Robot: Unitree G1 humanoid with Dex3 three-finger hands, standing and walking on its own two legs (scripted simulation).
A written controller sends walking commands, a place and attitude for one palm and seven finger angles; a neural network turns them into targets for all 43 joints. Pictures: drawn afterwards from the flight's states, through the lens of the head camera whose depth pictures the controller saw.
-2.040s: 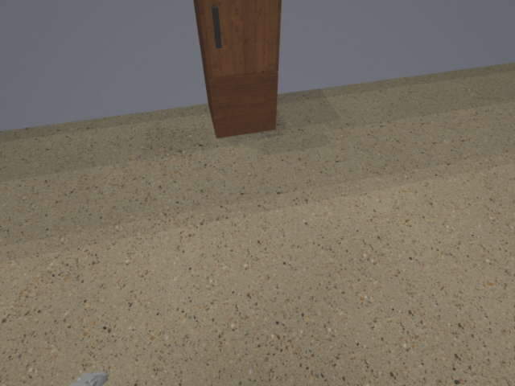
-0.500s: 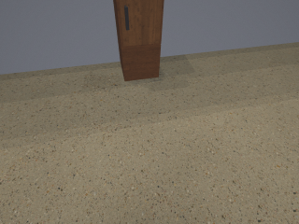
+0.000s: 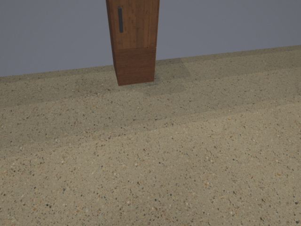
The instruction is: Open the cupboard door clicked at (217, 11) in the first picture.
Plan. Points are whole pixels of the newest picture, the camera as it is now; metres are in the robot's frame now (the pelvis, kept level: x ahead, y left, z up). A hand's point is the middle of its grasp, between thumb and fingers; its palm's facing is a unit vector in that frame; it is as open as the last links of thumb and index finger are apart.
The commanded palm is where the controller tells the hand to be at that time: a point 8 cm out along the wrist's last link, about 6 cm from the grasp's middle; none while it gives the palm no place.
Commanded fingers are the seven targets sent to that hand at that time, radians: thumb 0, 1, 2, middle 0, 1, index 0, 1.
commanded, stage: walk to a spot facing it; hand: left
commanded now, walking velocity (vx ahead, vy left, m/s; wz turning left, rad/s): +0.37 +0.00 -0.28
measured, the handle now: (120, 19) +1.50 +0.34 -0.08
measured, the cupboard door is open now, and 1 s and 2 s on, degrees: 0 0 0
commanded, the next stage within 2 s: turn to face it in 1.54 s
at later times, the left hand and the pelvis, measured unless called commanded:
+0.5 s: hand (120, 169) +0.35 +0.14 -0.17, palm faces -0.14 -0.97 -0.20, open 7.3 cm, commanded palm none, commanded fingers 0.00 0.90 0.90 -0.20 -0.30 -0.20 -0.30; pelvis +0.21 -0.03 -0.02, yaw -9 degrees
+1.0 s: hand (118, 162) +0.37 +0.15 -0.17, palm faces -0.07 -0.99 -0.12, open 7.4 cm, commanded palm none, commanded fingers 0.00 0.90 0.90 -0.20 -0.30 -0.20 -0.30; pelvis +0.43 -0.02 +0.00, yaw -11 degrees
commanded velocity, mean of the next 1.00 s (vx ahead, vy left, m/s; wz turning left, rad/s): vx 0.38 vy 0.00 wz -0.14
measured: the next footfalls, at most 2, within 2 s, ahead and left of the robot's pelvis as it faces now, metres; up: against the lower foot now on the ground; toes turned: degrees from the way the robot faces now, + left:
right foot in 0.44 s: +0.33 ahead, -0.11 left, +0.00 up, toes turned -16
left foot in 0.94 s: +0.56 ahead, +0.07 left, +0.00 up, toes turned +0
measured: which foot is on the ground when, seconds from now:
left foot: down 0.00-0.44, up 0.46-0.92, down 0.94-1.00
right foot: down 0.00-0.06, up 0.08-0.42, down 0.44-0.96, up 0.98-1.00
